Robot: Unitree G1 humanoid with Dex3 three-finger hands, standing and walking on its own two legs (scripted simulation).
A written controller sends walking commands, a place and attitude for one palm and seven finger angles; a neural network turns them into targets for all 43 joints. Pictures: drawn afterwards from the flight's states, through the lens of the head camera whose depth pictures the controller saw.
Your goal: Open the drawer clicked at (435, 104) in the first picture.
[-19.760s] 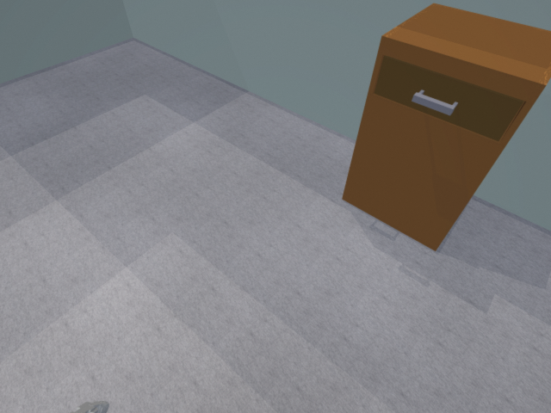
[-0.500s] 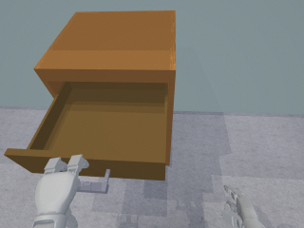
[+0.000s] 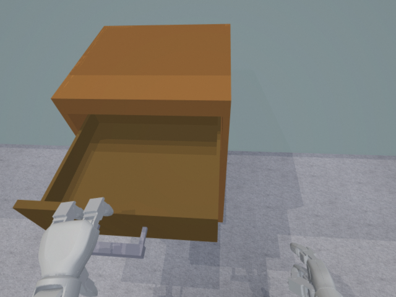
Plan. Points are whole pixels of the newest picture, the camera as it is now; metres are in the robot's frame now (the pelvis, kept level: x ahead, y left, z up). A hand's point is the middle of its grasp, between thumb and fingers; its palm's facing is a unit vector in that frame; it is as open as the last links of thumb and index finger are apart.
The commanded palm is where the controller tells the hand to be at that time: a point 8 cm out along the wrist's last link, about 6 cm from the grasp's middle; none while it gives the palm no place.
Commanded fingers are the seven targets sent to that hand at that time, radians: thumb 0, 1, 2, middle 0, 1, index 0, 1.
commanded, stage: lift the hand off the handle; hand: left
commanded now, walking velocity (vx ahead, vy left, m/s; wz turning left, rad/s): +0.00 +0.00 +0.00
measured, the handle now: (117, 239) +0.24 +0.22 -0.06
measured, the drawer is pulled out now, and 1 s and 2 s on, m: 0.30 0.30 0.30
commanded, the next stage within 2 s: draw the hand back to the body in 0.88 s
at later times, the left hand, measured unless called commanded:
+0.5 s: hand (78, 242) +0.19 +0.23 +0.06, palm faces +0.05 -0.12 -0.99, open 13.8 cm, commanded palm +0.17 +0.23 +0.12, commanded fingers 0.00 -0.50 0.30 -0.30 -1.20 -0.30 -1.20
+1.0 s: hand (75, 240) +0.19 +0.23 +0.08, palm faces +0.02 -0.14 -0.99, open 13.8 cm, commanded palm +0.17 +0.23 +0.14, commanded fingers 0.00 -0.50 0.30 -0.30 -1.20 -0.30 -1.20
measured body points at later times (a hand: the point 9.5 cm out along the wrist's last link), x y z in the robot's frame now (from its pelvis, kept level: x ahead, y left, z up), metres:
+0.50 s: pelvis +0.00 +0.00 +0.01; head +0.02 -0.03 +0.46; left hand +0.19 +0.24 +0.11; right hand +0.21 -0.21 -0.09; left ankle -0.03 +0.11 -0.70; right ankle +0.00 -0.11 -0.70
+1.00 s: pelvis +0.01 +0.00 +0.02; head +0.03 -0.03 +0.47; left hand +0.19 +0.23 +0.13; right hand +0.23 -0.21 -0.07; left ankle -0.03 +0.11 -0.70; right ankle +0.00 -0.11 -0.70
